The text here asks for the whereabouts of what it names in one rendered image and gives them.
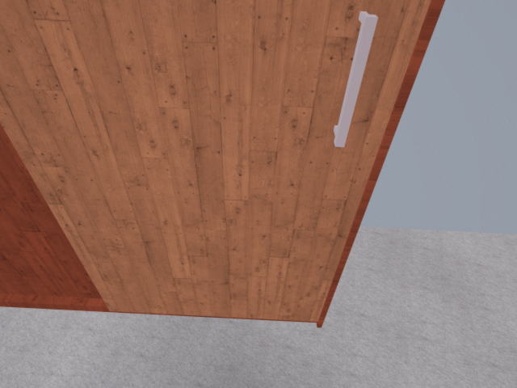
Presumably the wardrobe door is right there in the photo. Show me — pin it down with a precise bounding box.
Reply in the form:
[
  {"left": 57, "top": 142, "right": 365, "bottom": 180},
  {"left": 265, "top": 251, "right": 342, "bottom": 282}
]
[
  {"left": 0, "top": 124, "right": 102, "bottom": 298},
  {"left": 0, "top": 0, "right": 431, "bottom": 322}
]

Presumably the handle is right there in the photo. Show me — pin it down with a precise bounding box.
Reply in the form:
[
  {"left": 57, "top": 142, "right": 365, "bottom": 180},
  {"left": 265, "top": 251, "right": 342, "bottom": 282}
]
[{"left": 334, "top": 11, "right": 378, "bottom": 147}]

